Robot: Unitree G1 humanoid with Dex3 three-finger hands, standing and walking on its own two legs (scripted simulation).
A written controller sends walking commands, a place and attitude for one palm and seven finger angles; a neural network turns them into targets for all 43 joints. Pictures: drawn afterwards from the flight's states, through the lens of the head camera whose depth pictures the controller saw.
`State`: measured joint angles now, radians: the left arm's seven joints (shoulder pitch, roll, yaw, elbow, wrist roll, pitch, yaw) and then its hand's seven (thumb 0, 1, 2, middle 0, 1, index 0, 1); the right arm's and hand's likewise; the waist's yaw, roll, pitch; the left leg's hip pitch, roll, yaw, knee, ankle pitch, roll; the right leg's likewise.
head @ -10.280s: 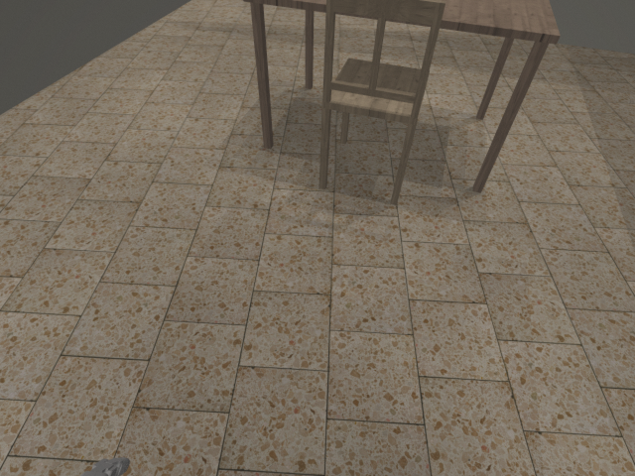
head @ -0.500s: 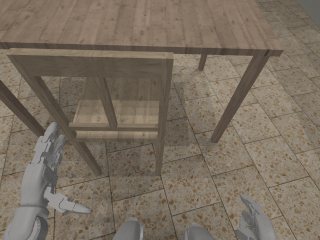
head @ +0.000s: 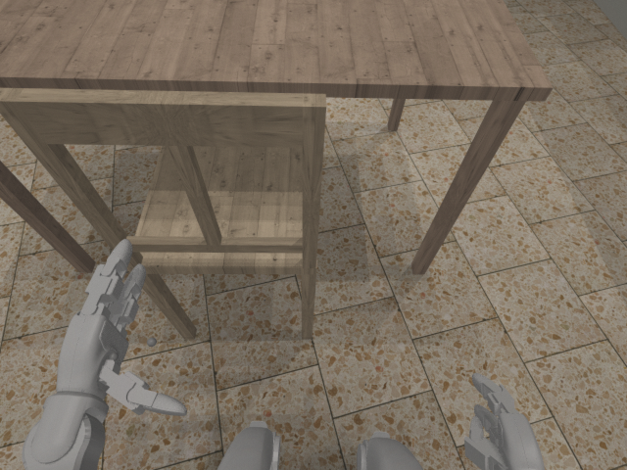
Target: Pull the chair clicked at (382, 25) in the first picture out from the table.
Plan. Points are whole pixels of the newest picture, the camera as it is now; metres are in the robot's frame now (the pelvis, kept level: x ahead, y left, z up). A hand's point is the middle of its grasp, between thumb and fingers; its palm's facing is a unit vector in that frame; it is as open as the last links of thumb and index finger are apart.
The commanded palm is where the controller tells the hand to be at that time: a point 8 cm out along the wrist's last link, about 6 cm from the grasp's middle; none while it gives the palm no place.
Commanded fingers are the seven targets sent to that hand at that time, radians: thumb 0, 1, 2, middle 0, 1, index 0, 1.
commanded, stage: aim the fingers beside a spindle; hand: left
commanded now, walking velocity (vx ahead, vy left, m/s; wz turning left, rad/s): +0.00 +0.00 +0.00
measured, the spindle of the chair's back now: (199, 198) +0.50 +0.21 -0.01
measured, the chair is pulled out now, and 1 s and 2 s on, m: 0.00 0.00 0.00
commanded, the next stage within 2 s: none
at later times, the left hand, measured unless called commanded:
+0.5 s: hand (175, 311) +0.30 +0.19 +0.02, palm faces +0.01 -1.00 -0.03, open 16.9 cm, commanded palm +0.28 +0.24 +0.03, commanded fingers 0.00 -0.50 0.30 -0.06 -0.08 -0.06 -0.08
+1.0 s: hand (204, 286) +0.34 +0.17 +0.00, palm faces +0.02 -1.00 -0.02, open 16.9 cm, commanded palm +0.32 +0.22 +0.01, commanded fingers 0.00 -0.50 0.30 -0.06 -0.08 -0.06 -0.08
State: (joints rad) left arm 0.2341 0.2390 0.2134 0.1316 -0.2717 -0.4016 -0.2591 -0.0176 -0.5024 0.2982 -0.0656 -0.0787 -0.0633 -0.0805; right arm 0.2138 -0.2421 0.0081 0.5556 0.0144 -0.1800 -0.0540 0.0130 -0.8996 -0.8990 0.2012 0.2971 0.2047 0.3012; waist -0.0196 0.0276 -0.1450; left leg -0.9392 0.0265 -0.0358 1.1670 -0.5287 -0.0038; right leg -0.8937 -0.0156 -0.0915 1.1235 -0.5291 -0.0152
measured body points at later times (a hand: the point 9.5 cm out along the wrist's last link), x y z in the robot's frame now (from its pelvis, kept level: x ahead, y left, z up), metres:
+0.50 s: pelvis -0.01 +0.01 -0.01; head +0.09 +0.01 +0.43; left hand +0.29 +0.24 +0.03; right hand +0.15 -0.24 -0.11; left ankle +0.02 +0.12 -0.65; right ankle +0.01 -0.11 -0.65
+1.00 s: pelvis -0.01 +0.01 -0.02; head +0.10 +0.02 +0.41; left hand +0.34 +0.22 +0.00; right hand +0.13 -0.24 -0.13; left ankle +0.02 +0.12 -0.65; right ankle +0.01 -0.11 -0.65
